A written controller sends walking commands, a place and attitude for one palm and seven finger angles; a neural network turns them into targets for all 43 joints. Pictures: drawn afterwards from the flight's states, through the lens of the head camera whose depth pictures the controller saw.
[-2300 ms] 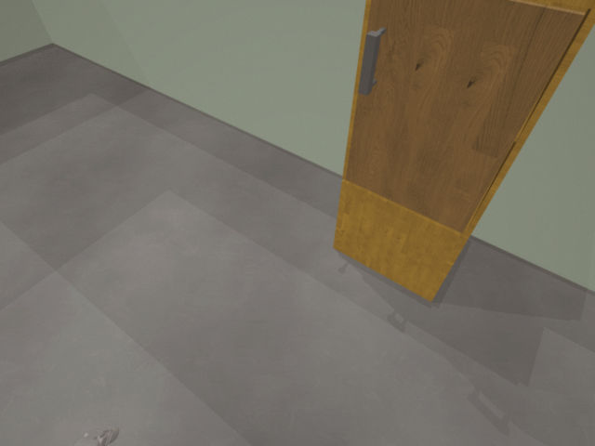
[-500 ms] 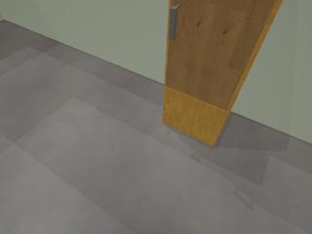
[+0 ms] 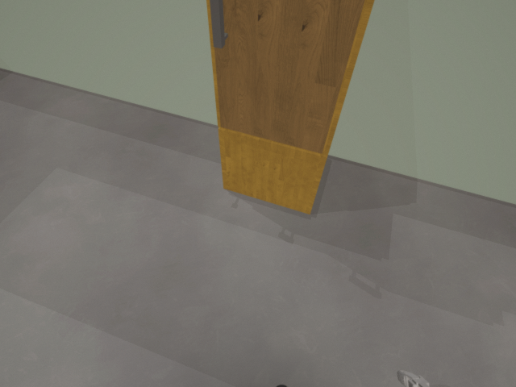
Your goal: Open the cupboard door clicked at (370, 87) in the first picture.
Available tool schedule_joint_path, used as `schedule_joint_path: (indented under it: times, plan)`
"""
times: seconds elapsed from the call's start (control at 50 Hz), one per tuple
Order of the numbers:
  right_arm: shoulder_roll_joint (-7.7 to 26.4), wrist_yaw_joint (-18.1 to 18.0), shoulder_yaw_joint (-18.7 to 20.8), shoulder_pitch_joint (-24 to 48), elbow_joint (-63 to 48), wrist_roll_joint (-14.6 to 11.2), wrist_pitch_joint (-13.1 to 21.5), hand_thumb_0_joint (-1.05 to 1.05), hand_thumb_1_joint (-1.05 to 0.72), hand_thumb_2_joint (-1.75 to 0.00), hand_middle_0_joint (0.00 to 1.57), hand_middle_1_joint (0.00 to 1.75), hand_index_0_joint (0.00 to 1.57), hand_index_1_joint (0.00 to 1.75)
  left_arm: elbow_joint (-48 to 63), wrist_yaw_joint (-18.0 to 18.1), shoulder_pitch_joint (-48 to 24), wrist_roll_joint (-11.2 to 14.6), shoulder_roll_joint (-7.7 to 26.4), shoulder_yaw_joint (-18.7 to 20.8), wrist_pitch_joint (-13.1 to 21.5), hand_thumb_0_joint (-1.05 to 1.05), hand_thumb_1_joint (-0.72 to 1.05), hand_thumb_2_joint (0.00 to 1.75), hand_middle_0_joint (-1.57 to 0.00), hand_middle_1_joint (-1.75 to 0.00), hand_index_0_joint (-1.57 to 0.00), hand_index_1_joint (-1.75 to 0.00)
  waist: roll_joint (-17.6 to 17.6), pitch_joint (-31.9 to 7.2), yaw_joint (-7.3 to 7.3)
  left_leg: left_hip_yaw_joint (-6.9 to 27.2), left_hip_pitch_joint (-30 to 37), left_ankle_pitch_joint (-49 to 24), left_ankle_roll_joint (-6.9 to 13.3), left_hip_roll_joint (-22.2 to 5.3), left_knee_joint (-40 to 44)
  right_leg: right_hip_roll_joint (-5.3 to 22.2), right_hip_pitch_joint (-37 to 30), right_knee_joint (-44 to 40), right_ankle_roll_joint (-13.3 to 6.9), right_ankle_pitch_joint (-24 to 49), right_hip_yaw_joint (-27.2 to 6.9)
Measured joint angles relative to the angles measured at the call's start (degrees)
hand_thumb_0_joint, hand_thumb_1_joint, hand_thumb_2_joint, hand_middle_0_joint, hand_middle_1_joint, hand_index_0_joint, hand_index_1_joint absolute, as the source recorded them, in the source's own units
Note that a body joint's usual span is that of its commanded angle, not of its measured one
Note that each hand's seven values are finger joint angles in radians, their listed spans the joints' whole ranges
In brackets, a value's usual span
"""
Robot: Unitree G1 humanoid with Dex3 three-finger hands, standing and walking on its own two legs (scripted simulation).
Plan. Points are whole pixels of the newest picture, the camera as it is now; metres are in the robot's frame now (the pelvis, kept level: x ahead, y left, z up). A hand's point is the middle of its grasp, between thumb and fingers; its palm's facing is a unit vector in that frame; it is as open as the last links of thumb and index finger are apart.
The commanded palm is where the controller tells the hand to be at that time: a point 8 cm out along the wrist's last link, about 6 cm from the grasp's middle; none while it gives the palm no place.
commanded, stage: turn to face it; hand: left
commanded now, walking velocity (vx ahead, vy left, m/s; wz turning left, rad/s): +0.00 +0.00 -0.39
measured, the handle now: (220, 16) +0.97 +0.20 +0.08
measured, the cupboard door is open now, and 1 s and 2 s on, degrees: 0 0 0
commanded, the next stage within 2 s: take the last steps up to it in 0.22 s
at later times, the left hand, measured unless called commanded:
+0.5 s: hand out of the picture +0.11 +0.16 -0.15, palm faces -0.18 -0.96 -0.22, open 7.4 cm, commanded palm none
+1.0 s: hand (124, 362) +0.16 +0.26 -0.17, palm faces -0.09 -0.98 -0.19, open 7.4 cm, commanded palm none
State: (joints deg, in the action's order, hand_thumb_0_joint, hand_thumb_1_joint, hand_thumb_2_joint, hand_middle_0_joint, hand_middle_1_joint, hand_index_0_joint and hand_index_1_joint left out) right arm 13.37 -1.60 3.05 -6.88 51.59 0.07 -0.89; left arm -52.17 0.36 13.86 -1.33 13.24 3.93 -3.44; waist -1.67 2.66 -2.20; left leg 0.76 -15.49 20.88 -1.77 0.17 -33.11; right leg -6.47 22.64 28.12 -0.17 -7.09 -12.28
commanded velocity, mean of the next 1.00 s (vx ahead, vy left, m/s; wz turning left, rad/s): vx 0.21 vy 0.10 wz -0.04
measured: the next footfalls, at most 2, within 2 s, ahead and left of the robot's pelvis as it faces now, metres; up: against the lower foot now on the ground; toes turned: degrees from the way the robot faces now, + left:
left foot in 0.02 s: +0.01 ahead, +0.13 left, +0.00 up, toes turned -1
right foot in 0.38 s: +0.00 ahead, -0.13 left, +0.00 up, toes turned -13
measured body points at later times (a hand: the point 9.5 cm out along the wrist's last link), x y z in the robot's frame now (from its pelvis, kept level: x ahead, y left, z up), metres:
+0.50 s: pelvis -0.01 -0.01 +0.00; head +0.00 -0.03 +0.45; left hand +0.12 +0.21 -0.13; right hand -0.07 -0.25 -0.16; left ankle -0.01 +0.12 -0.68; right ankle -0.03 -0.12 -0.73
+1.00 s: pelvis +0.12 +0.07 +0.01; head +0.13 +0.08 +0.46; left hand +0.17 +0.31 -0.15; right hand +0.08 -0.14 -0.14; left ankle +0.13 +0.14 -0.73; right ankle +0.11 -0.04 -0.65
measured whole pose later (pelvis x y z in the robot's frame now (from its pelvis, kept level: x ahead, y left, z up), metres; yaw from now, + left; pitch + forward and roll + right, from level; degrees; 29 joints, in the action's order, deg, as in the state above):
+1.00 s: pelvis +0.12 +0.07 +0.01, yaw -9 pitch +0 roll +0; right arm 7.0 -0.5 1.2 -20.8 60.6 1.5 2.7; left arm -61.0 -0.2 16.8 -1.9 10.6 3.9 -0.4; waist -1.5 -0.3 -0.1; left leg -9.9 -9.5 13.4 5.1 1.8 -22.4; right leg 5.8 30.4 63.9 0.1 -17.1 5.7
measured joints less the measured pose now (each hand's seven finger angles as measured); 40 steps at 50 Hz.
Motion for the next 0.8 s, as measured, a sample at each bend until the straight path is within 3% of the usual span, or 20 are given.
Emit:
schedule_joint_path:
  times: [0.04,0.08,0.14,0.18,0.3,0.38,0.44,0.52,0.6,0.7,0.76,0.8]
  plan:
    - [-0.58,-0.19,-0.22,-0.85,-0.46,0.31,0.74,0.00,-0.91,-0.90,0.20,0.30,0.20,0.30,-0.08,-0.07,-0.78,0.24,1.18,0.63,-0.52,0.00,0.90,0.90,-0.21,-0.30,-0.21,-0.30,-1.19,-0.25,0.64,-0.82,1.45,-3.56,1.64,0.37,3.44,-0.04,2.36,5.36,0.57,-5.72,0.00]
    - [-1.14,-0.14,-0.67,-2.12,-0.61,0.85,0.59,0.00,-0.91,-0.90,0.20,0.30,0.20,0.30,-0.37,-0.39,-1.61,-0.10,2.03,1.30,-0.99,0.01,0.90,0.90,-0.21,-0.30,-0.20,-0.30,-1.52,-0.32,1.08,-1.80,2.24,-3.55,2.31,-0.08,3.59,0.34,5.99,17.06,1.84,-12.90,3.22]
    - [-1.81,-0.19,-1.20,-4.03,0.06,1.39,0.30,0.00,-0.91,-0.90,0.21,0.30,0.20,0.30,-0.01,-1.08,-2.17,-0.33,2.97,2.01,-0.81,0.01,0.91,0.90,-0.20,-0.30,-0.20,-0.30,-1.45,-0.54,1.09,-3.27,3.98,-4.04,2.46,-1.11,5.58,2.20,9.44,31.93,3.07,-13.63,7.40]
    - [-2.05,-0.19,-1.32,-5.04,0.63,1.60,0.39,0.00,-0.91,-0.90,0.21,0.30,0.20,0.30,0.17,-1.25,-2.30,-0.18,3.01,1.97,-0.66,0.00,0.91,0.90,-0.20,-0.30,-0.20,-0.30,-0.87,-0.48,1.14,-4.25,4.75,-4.28,2.51,-1.89,6.29,3.88,8.85,34.11,3.56,-14.01,9.34]
    - [-2.22,0.30,-1.15,-7.34,2.12,1.89,0.69,0.00,-0.91,-0.90,0.21,0.30,0.20,0.30,-0.36,-1.35,-3.63,0.18,1.41,0.58,-0.74,0.00,0.91,0.90,-0.20,-0.30,-0.20,-0.30,1.58,0.89,2.77,-7.20,5.25,-3.01,1.79,-4.23,4.68,7.27,-0.04,18.60,3.06,-16.64,13.40]
    - [-1.44,0.76,-0.82,-9.47,3.86,1.40,0.27,0.00,-0.91,-0.90,0.21,0.30,0.20,0.30,-0.48,-1.15,-4.46,0.12,-0.03,-0.62,1.16,0.00,0.91,0.90,-0.20,-0.30,-0.20,-0.30,2.88,0.96,3.60,-8.50,2.35,0.37,0.48,-5.73,-2.12,7.32,-7.54,3.41,0.90,-7.76,14.54]
    - [-0.21,0.89,-0.44,-10.46,6.35,1.43,-1.17,0.00,-0.91,-0.90,0.21,0.30,0.20,0.30,-1.39,-0.57,-4.45,0.14,-2.35,-1.77,2.89,0.00,0.91,0.90,-0.20,-0.30,-0.20,-0.30,4.89,0.69,3.96,-4.81,-2.75,7.95,0.32,-5.27,-13.99,6.36,-7.84,4.39,-0.57,-9.83,15.06]
    - [0.17,2.12,0.05,-11.87,8.41,2.00,-1.32,0.01,-0.91,-0.90,0.20,0.30,0.20,0.30,-2.84,-0.18,-1.72,0.01,-4.33,-2.40,4.06,0.00,0.90,0.90,-0.21,-0.30,-0.20,-0.30,4.15,-0.85,3.54,-4.55,-8.09,2.57,0.00,-4.54,-22.24,6.99,-11.19,-0.40,-0.42,-8.67,14.39]
    - [-0.43,2.94,0.44,-12.98,8.62,2.03,-1.02,0.01,-0.91,-0.90,0.20,0.30,0.19,0.30,-4.98,0.30,1.18,-0.07,-3.71,-1.68,4.87,0.00,0.93,0.90,-0.21,-0.30,-0.21,-0.30,3.15,-2.11,3.26,-5.31,-10.32,-2.52,-0.63,-5.04,-19.79,7.82,-14.37,-4.49,0.26,-7.65,14.75]
    - [-1.48,3.80,0.47,-12.68,7.91,1.76,-0.65,0.01,-0.91,-0.90,0.20,0.30,0.19,0.30,-7.91,0.26,4.62,-0.44,-2.36,-1.07,5.05,0.00,0.92,0.90,-0.21,-0.30,-0.21,-0.30,1.65,-2.79,2.04,-5.90,-9.32,-3.55,-0.36,-5.11,-11.24,9.40,-17.04,-6.01,1.92,-8.78,15.23]
    - [-1.86,3.98,0.25,-12.42,6.81,1.52,0.49,0.01,-0.91,-0.90,0.20,0.30,0.19,0.30,-9.50,0.21,6.40,-0.53,-1.54,-0.45,4.47,0.00,0.91,0.90,-0.21,-0.30,-0.21,-0.30,0.80,-2.98,1.55,-6.86,-5.45,-4.26,0.16,-4.76,-3.02,10.87,-17.51,-3.18,3.45,-11.85,15.60]
    - [-1.92,3.50,0.16,-12.01,6.14,1.73,1.80,0.00,-0.91,-0.90,0.20,0.30,0.19,0.30,-10.20,0.11,7.33,-0.29,-1.19,-0.10,3.62,0.00,0.91,0.90,-0.21,-0.30,-0.20,-0.30,0.23,-2.77,1.61,-7.75,-4.14,-6.28,2.04,-3.75,-1.33,12.24,-15.03,4.59,2.58,-16.66,15.38]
